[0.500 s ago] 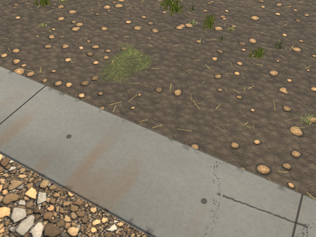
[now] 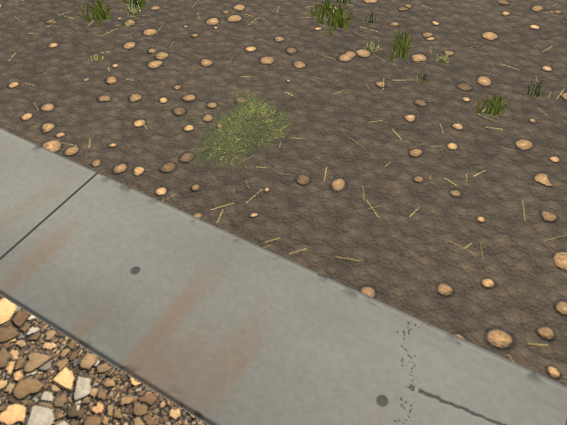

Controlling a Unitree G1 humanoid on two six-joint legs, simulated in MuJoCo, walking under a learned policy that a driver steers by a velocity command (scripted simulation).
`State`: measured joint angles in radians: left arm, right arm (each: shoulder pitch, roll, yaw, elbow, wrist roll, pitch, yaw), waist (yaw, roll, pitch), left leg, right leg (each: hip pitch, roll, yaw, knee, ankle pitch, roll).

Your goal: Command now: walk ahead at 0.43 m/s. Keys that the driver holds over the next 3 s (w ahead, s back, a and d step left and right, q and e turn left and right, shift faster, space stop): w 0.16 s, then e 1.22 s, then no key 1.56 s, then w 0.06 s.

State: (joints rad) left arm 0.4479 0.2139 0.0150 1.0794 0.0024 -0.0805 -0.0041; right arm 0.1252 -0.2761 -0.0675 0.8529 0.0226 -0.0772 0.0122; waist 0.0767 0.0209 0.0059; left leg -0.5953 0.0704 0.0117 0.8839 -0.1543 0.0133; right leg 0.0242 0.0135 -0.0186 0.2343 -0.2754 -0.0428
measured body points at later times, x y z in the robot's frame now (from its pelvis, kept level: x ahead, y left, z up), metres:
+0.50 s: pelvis +0.22 +0.06 +0.00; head +0.26 +0.06 +0.44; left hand +0.35 +0.33 -0.13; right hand +0.28 -0.22 -0.13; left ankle +0.26 +0.15 -0.75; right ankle +0.26 -0.09 -0.68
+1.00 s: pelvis +0.28 +0.01 +0.00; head +0.32 -0.03 +0.44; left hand +0.53 +0.23 -0.09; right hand +0.32 -0.31 -0.12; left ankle +0.36 +0.15 -0.70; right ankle +0.28 -0.08 -0.75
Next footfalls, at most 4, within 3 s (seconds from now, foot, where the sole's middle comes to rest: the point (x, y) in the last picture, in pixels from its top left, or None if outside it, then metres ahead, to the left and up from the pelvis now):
0.22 left None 0.30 0.15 -0.78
0.72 right None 0.31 -0.10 -0.78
1.18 left None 0.41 0.12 -0.78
1.58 right None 0.24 -0.10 -0.78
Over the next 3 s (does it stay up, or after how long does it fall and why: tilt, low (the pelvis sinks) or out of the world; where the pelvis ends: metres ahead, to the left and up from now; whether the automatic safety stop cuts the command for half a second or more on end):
stays up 0.30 0.02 -0.01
